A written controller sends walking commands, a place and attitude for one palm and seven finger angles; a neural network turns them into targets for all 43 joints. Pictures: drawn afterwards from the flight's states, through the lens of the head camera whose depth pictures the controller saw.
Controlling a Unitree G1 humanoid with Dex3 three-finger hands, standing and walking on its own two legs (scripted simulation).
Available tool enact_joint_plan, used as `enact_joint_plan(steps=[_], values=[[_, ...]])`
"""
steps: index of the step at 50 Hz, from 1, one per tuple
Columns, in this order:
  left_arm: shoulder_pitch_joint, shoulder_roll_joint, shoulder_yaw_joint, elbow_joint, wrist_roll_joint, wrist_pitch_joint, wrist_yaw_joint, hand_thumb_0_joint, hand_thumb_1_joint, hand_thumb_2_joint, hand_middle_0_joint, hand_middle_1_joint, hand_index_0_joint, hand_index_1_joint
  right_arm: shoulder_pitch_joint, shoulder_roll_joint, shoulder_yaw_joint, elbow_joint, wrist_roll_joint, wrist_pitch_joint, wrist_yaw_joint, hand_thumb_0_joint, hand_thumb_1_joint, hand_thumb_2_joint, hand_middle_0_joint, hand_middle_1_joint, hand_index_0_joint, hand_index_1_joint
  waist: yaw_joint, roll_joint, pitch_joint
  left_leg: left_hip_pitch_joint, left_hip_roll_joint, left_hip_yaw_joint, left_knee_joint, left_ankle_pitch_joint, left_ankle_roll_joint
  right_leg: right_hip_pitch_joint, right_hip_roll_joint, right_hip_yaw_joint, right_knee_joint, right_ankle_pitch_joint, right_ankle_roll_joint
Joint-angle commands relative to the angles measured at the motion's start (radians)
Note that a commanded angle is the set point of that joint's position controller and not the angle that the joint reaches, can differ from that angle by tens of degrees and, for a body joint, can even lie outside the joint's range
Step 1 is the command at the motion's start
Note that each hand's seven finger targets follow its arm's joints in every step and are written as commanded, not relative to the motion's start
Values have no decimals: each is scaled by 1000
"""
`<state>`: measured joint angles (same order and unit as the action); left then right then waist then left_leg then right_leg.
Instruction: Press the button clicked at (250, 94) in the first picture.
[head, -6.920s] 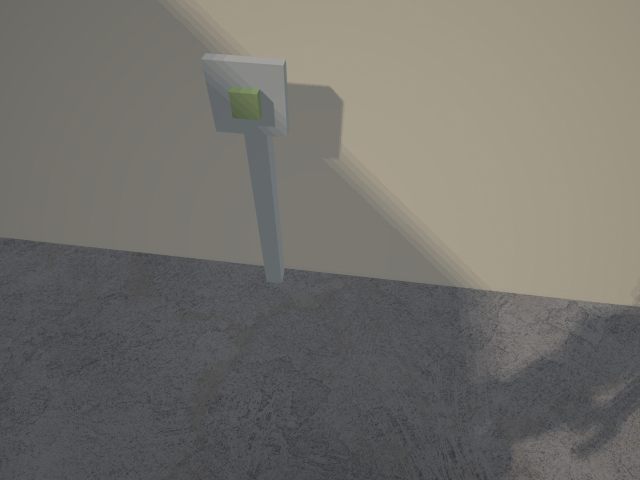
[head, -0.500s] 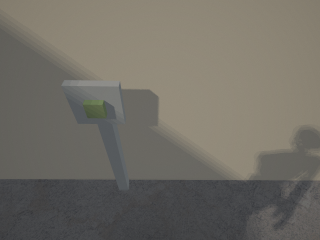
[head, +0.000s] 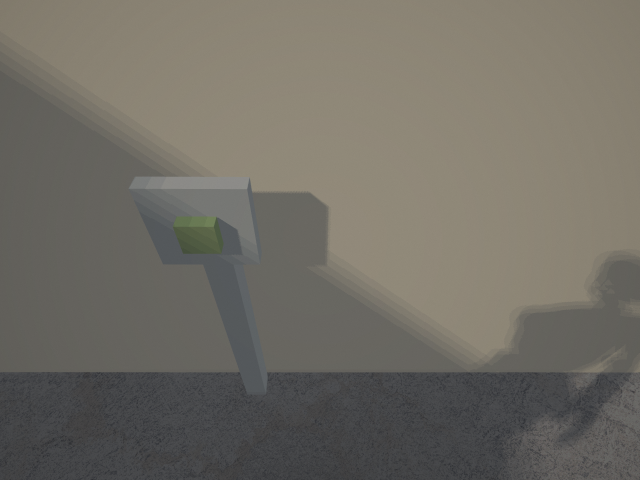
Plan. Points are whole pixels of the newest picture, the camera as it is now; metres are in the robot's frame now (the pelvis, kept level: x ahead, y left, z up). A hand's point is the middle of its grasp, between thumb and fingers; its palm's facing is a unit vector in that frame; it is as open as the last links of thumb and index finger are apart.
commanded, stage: look again from close up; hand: left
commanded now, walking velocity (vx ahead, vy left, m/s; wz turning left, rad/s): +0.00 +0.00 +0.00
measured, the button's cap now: (199, 234) +0.48 +0.23 +0.01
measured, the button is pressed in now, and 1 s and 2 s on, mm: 0 0 0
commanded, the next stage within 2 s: raise the hand and make a fist in 0.12 s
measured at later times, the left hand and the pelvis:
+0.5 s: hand (208, 395) +0.22 +0.15 +0.00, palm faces +0.15 -0.99 -0.03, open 6.4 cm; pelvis +0.00 -0.02 -0.03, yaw +0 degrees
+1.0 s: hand (214, 436) +0.19 +0.15 -0.04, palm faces -0.03 -1.00 +0.01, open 3.3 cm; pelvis -0.02 -0.05 -0.08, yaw +1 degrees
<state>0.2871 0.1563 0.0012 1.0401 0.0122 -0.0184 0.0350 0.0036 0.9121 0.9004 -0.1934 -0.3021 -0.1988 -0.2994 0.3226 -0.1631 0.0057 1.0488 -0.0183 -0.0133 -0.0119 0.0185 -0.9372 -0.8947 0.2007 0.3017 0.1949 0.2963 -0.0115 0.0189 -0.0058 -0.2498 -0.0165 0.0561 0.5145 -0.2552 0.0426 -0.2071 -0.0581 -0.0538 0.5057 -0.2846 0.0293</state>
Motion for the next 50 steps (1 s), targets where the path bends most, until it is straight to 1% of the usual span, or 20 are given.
enact_joint_plan(steps=[1,10,11,12,13,14,15,16,18,20,22,24,26,29,33,36,40,43,46,50], values=[[72,90,10,-17,2,-10,6,0,900,900,-200,-300,-200,-300,30,-94,-9,-32,3,-25,-7,0,-900,-900,200,300,200,300,16,-12,54,-18,110,-128,-142,149,8,14,-45,53,-79,101,-56],[64,101,10,6,2,-7,6,0,900,900,-200,-300,-200,-300,5,-101,-8,0,6,-23,-12,0,-900,-900,200,300,200,300,13,-1,21,47,113,-108,-113,264,3,49,-53,50,-85,186,-52],[97,117,7,32,9,-11,43,0,900,900,-200,-300,-200,-300,-57,-136,-14,-57,19,-22,-9,0,-900,-900,200,300,200,300,31,-47,73,-10,136,-97,22,320,-23,-3,-75,94,-109,303,-49],[-653,360,178,-1581,-172,-223,50,0,900,900,-228,-330,-228,-330,-60,-284,-55,-404,58,-172,-36,0,-900,-900,200,300,200,300,-79,169,-429,273,34,-88,-69,375,-35,10,30,-16,-7,333,-70],[-126,258,122,-1285,-98,-163,78,0,900,900,-255,-360,-255,-360,-134,-174,-9,-343,51,-270,-70,0,-900,-900,200,300,200,300,29,277,-390,350,82,-85,-99,481,-54,-40,48,-22,77,119,-79],[-86,166,72,-1176,-133,-116,124,0,900,900,-282,-390,-282,-390,-135,-179,-25,-265,49,-291,-78,0,-900,-900,200,300,200,300,-2,238,-296,217,76,-79,-100,408,-84,-67,46,-41,91,38,-64],[194,-62,-61,-972,-135,-19,122,0,900,900,-310,-420,-310,-420,-105,-135,-26,-257,64,-288,-63,0,-900,-900,200,300,200,300,-18,146,-143,134,73,-103,-110,301,-62,-142,42,-46,78,0,-51],[40,-36,-47,-1155,-171,-46,106,0,900,900,-337,-450,-337,-450,-128,-177,-38,-343,67,-298,-58,0,-900,-900,200,300,200,300,-19,114,-23,29,59,-115,-86,200,-53,-147,33,-53,55,36,-50],[83,33,39,-1083,-143,-143,77,0,900,900,-393,-510,-393,-510,-133,-204,-63,-381,37,-309,-57,0,-900,-900,200,300,200,300,-43,-53,19,-86,32,-108,21,98,-39,-234,44,-71,42,36,-47],[322,-26,73,-883,-156,-240,9,0,900,900,-447,-570,-447,-570,-157,-192,-83,-424,24,-296,-39,0,-900,-900,200,300,200,300,11,-276,15,-218,30,-95,120,94,-46,-317,63,-98,129,16,-44],[474,-37,117,-865,-196,-386,-104,0,900,900,-502,-630,-502,-630,-202,-185,-106,-472,18,-286,-15,0,-900,-900,200,300,200,300,65,-366,-53,-341,22,-68,222,88,-54,-365,67,-90,244,57,-44],[534,20,189,-878,-227,-516,-223,0,900,900,-558,-690,-558,-690,-225,-182,-127,-517,21,-278,15,0,-900,-900,200,300,200,300,102,-244,-135,-392,7,-42,297,128,-67,-344,56,-62,334,166,-54],[483,86,251,-907,-254,-605,-321,0,900,900,-613,-750,-613,-750,-256,-182,-131,-566,27,-274,24,0,-900,-900,200,300,200,300,96,-90,-212,-439,-5,-21,388,132,-67,-367,43,-27,412,224,-58],[354,178,321,-1093,-271,-609,-328,0,900,900,-695,-840,-695,-840,-267,-169,-125,-629,26,-252,9,0,-900,-900,200,300,200,300,95,34,-289,-503,-8,-2,454,60,-48,-405,42,33,446,131,-55],[114,185,309,-1392,-296,-678,-269,0,900,900,-805,-960,-805,-960,-208,-146,-111,-641,22,-255,-22,0,-900,-900,200,300,200,300,24,148,-391,-480,14,-41,557,35,-23,-485,44,103,441,36,-47],[23,153,219,-1431,-305,-719,-304,0,900,900,-887,-1050,-887,-1050,-180,-159,-97,-607,23,-270,-48,0,-900,-900,200,300,200,300,-53,74,-336,-549,31,-64,629,-43,-12,-578,48,136,417,-79,-39],[43,175,187,-1277,-325,-616,-424,0,900,900,-997,-1170,-997,-1170,-173,-191,-80,-588,46,-291,-72,0,-900,-900,200,300,200,300,-72,10,-289,-614,40,-81,634,-99,-5,-580,49,143,382,-160,-31],[175,220,271,-1135,-347,-406,-466,0,900,900,-1080,-1260,-1080,-1260,-194,-190,-81,-624,70,-267,-84,0,-900,-900,200,300,200,300,-8,-78,-316,-644,22,-78,582,-100,-6,-454,22,176,318,-184,-8],[253,256,383,-1193,-378,-260,-417,0,900,900,-1163,-1350,-1163,-1350,-228,-161,-81,-673,73,-232,-81,0,-900,-900,200,300,200,300,64,-61,-396,-584,8,-75,518,-31,-13,-312,-5,170,311,-60,10],[241,207,404,-1304,-369,-329,-262,0,900,900,-1273,-1470,-1273,-1470,-212,-122,-81,-655,55,-224,-75,0,-900,-900,200,300,200,300,70,-79,-348,-548,24,-85,476,16,-24,-333,15,110,350,54,3]])
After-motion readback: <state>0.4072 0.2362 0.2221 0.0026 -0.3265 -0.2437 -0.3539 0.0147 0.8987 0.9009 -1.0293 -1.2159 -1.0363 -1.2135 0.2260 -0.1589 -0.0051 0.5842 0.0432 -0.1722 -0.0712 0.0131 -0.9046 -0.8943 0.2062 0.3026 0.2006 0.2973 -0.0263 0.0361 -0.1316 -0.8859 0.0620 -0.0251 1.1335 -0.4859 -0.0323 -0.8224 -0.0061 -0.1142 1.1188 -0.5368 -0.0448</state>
